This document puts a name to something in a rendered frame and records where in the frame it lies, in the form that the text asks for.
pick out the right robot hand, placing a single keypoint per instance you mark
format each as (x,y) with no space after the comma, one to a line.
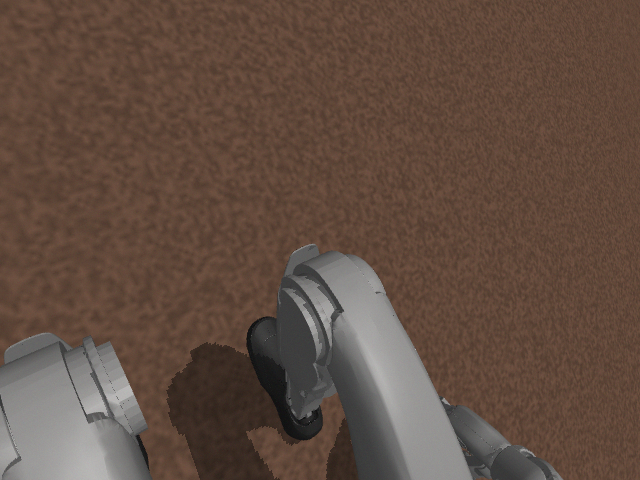
(477,436)

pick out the right robot foot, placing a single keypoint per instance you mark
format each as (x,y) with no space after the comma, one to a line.
(263,352)

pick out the right robot arm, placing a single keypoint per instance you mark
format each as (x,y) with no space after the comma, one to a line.
(518,463)

